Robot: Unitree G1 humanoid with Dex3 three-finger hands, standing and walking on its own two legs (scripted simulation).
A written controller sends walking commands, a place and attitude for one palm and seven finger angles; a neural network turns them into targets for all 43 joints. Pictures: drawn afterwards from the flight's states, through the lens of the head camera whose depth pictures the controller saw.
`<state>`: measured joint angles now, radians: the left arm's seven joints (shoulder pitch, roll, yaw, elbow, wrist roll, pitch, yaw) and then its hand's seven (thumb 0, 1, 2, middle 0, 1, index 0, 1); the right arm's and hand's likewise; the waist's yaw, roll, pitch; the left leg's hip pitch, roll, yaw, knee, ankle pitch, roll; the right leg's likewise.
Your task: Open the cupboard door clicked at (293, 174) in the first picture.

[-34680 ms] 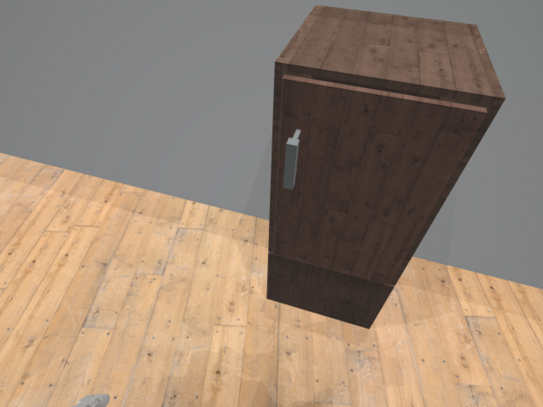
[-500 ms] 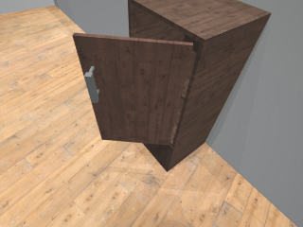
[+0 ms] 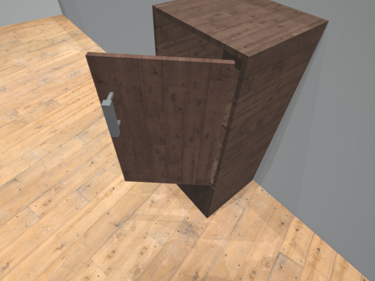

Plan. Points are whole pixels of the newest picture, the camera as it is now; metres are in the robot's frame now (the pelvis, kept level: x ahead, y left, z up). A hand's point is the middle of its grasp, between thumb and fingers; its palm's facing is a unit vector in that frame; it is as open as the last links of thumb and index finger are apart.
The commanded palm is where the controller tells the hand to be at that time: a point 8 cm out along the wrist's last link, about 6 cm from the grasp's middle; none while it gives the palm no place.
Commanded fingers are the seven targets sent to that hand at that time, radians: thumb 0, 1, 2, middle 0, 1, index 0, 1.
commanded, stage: come to a stop and stand still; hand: left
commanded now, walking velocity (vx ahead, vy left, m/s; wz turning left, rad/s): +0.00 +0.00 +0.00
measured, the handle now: (113, 114) +0.54 +0.26 +0.02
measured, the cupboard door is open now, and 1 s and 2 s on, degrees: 48 48 48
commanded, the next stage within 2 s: look again from close up in 0.54 s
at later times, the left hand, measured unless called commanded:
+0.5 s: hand out of the picture -0.02 +0.20 -0.16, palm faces +0.00 -0.98 -0.22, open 7.4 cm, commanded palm none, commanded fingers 0.00 0.90 0.90 -0.20 -0.30 -0.20 -0.30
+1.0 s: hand out of the picture +0.00 +0.16 -0.17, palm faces +0.00 -0.98 -0.19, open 7.3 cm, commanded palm none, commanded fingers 0.00 0.90 0.90 -0.20 -0.30 -0.20 -0.30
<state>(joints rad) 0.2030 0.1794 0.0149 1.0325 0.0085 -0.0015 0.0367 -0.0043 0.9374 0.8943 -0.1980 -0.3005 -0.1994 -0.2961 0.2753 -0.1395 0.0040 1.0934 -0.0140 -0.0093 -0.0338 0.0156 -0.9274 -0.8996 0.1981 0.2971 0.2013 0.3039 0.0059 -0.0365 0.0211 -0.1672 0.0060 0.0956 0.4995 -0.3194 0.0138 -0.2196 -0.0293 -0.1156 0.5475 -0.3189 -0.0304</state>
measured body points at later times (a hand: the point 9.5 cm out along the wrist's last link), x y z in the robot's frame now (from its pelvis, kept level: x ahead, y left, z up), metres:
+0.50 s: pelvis -0.01 +0.02 +0.00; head +0.00 +0.00 +0.45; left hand -0.02 +0.25 -0.15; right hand -0.02 -0.19 -0.16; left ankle -0.03 +0.11 -0.73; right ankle -0.01 -0.09 -0.73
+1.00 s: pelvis +0.00 +0.00 +0.01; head +0.02 -0.01 +0.45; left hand +0.00 +0.22 -0.15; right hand -0.01 -0.22 -0.16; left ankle -0.03 +0.11 -0.73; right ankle -0.01 -0.09 -0.73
